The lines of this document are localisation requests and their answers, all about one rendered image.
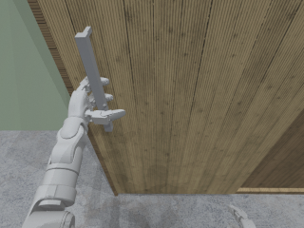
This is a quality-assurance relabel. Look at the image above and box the wardrobe door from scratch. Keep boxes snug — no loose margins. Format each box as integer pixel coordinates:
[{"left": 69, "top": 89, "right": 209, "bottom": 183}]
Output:
[
  {"left": 240, "top": 108, "right": 304, "bottom": 188},
  {"left": 37, "top": 0, "right": 304, "bottom": 195}
]

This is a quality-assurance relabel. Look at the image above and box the robot left forearm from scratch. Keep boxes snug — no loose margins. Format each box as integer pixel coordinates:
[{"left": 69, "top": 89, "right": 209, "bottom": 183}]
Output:
[{"left": 21, "top": 117, "right": 88, "bottom": 228}]

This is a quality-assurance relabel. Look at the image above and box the handle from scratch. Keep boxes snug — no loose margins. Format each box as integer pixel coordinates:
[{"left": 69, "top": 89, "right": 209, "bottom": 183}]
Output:
[{"left": 74, "top": 27, "right": 113, "bottom": 132}]

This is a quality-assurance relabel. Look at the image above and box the left robot upper arm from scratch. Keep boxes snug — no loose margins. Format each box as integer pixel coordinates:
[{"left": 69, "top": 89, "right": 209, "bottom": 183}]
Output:
[{"left": 23, "top": 211, "right": 75, "bottom": 228}]

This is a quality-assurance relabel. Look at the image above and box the robot left hand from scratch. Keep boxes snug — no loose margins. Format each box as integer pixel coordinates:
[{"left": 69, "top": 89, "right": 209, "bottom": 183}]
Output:
[{"left": 67, "top": 76, "right": 126, "bottom": 125}]

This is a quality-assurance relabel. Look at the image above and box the robot right hand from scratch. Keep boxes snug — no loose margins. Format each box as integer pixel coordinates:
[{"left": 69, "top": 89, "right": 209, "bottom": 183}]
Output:
[{"left": 227, "top": 204, "right": 256, "bottom": 228}]

